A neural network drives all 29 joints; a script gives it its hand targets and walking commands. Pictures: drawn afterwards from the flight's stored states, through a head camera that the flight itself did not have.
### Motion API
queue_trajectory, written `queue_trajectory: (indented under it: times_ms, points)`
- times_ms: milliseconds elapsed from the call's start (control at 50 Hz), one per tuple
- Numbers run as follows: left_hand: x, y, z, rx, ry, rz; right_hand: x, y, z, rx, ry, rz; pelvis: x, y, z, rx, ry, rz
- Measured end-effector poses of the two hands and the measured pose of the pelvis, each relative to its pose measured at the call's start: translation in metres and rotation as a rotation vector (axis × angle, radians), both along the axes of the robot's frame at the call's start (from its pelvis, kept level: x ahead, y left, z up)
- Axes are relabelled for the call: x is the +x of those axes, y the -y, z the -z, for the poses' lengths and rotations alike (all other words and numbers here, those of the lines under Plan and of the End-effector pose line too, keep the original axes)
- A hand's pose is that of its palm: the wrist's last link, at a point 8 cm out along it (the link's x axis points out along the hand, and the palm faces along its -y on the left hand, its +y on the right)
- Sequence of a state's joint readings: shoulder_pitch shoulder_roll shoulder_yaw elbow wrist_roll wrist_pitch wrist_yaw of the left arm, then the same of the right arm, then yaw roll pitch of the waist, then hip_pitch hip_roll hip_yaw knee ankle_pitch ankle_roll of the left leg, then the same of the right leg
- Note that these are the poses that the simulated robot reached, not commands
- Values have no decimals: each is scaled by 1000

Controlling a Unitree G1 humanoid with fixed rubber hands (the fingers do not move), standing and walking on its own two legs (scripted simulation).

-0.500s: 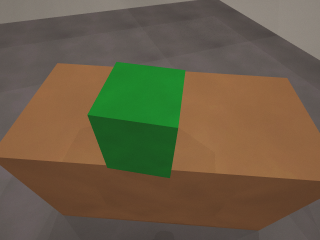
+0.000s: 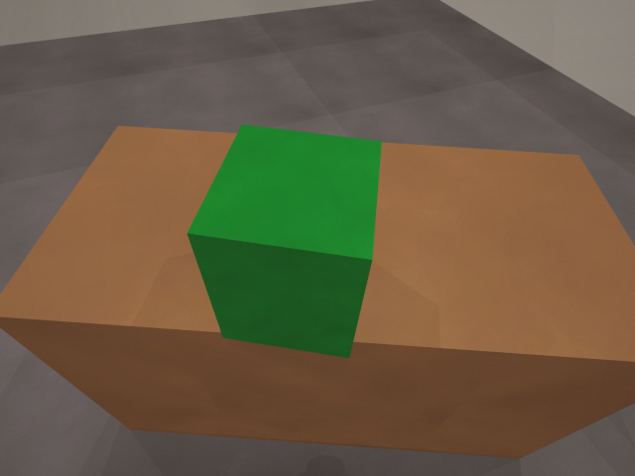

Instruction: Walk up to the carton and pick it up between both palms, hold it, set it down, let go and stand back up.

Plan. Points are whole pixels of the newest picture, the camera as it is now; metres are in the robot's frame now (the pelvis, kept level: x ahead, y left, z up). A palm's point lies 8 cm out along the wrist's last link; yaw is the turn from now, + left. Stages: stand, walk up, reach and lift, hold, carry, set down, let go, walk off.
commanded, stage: stand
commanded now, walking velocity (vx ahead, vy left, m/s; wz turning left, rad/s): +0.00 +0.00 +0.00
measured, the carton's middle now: (297, 245) +0.41 +0.04 +0.03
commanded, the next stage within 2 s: reach and lift in 0.54 s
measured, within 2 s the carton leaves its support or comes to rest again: neither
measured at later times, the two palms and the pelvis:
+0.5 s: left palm out of the picture -0.03 +0.20 -0.16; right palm out of the picture -0.04 -0.18 -0.15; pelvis +0.00 +0.01 +0.00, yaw +0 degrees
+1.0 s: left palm out of the picture +0.13 +0.12 -0.09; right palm out of the picture +0.12 -0.17 -0.11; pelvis -0.06 -0.05 -0.01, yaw -2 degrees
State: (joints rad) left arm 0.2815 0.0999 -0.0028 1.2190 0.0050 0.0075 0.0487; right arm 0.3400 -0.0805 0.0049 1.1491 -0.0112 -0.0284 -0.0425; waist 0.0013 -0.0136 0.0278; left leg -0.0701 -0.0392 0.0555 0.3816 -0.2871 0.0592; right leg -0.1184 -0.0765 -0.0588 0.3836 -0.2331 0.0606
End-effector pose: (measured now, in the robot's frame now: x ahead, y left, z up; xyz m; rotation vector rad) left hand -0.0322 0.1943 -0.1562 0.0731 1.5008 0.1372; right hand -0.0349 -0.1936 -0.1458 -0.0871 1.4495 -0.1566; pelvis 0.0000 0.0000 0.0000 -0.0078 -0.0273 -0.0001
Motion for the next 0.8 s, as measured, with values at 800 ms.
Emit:
queue_trajectory:
  times_ms: [800]
  points:
    - [191,-36,1,-7,203,12,159,54,1,-35,222,8,-56,10,44,-9,-328,-1]
